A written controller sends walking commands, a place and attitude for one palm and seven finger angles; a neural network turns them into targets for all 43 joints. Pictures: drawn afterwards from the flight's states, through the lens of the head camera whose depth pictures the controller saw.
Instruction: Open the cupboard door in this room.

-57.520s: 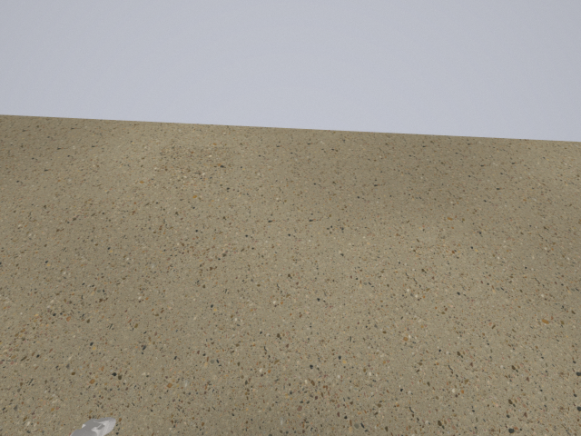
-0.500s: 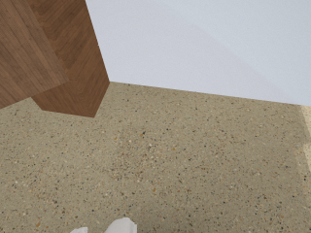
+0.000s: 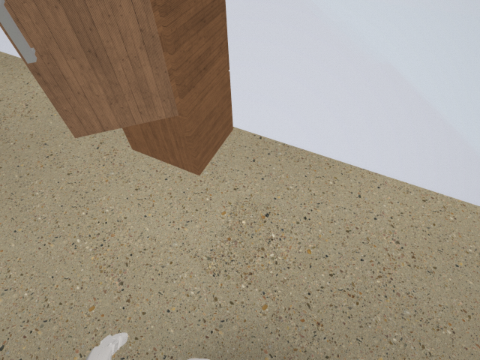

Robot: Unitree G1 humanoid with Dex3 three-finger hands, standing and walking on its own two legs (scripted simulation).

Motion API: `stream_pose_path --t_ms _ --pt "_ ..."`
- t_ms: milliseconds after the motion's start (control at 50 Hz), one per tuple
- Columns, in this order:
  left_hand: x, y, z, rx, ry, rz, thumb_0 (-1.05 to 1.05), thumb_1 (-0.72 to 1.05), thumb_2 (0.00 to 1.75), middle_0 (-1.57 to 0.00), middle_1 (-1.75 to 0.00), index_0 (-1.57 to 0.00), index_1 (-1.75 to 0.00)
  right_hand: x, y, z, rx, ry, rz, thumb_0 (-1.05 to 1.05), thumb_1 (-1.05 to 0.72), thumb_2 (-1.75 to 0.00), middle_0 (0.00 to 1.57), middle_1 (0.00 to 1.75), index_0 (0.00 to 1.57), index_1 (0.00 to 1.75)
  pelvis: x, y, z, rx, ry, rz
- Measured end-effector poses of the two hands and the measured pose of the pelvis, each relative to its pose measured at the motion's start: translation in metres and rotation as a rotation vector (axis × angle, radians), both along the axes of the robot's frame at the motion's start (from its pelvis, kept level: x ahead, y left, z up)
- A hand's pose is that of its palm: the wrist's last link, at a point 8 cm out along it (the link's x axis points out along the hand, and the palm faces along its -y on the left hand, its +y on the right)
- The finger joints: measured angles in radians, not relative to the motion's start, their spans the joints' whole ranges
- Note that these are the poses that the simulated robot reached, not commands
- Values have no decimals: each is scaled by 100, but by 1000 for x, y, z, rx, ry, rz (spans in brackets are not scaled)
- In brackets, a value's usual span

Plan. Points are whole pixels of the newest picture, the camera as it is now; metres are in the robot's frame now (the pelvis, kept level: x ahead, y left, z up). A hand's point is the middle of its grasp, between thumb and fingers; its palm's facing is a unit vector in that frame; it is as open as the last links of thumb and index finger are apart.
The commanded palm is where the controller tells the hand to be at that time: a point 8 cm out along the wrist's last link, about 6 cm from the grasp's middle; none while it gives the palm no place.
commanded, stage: turn to face it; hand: left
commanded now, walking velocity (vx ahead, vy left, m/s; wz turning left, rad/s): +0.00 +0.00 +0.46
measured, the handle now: (16, 31) +0.87 +0.66 +0.09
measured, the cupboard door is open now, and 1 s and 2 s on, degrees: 44 44 44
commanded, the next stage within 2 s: take the last steps up to it in 0.28 s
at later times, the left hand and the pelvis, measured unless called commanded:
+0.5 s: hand out of the picture -0.06 +0.21 -0.18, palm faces +0.30 -0.93 -0.22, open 7.4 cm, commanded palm none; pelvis -0.01 +0.02 +0.00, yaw +14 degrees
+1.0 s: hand out of the picture +0.10 +0.22 -0.14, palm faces +0.37 -0.90 -0.23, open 7.2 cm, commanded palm none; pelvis +0.09 +0.03 +0.01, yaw +19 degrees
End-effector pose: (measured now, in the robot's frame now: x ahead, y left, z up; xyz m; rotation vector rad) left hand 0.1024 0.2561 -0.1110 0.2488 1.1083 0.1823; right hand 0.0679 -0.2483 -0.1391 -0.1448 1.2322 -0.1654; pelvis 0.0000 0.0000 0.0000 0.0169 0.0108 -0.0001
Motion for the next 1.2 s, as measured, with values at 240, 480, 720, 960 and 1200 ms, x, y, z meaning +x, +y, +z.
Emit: stream_pose_path --t_ms 240,480,720,960,1200 --pt "-72 -35 3 -40 80 174 1 91 89 -20 -30 -20 -30 24 -13 8 11 69 119 1 -90 -90 20 29 20 30 1 -19 14 23 -18 157" --pt "-173 0 -37 -114 255 361 1 91 89 -20 -30 -20 -30 81 52 19 -49 -51 315 1 -90 -90 19 29 20 30 -6 16 0 -13 -25 236" --pt "-119 20 -12 -124 160 339 1 91 90 -19 -29 -19 -29 31 63 21 -29 71 279 0 -92 -90 20 30 21 30 17 35 17 -14 -13 273" --pt "-23 6 -5 -84 13 327 0 91 90 -20 -29 -20 -30 17 43 -8 23 320 239 1 -91 -90 20 29 20 30 78 28 6 10 -37 316" --pt "-68 2 -6 -169 269 479 0 92 90 -20 -29 -20 -30 181 112 10 34 124 362 1 -91 -90 19 29 20 30 143 69 20 5 -13 368"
